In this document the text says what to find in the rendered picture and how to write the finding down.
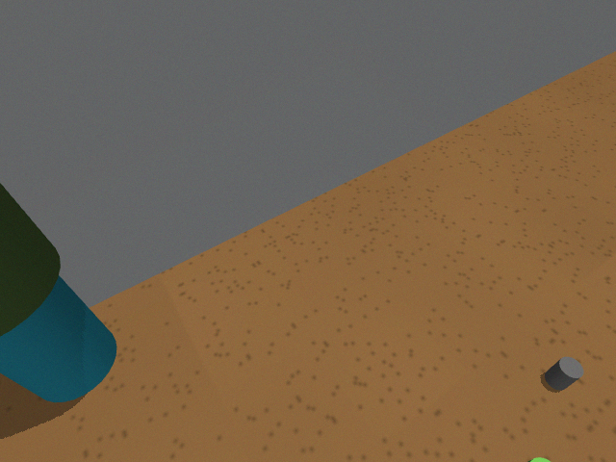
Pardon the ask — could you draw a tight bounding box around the potted plant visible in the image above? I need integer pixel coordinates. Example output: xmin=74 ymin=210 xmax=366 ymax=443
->
xmin=0 ymin=183 xmax=116 ymax=402

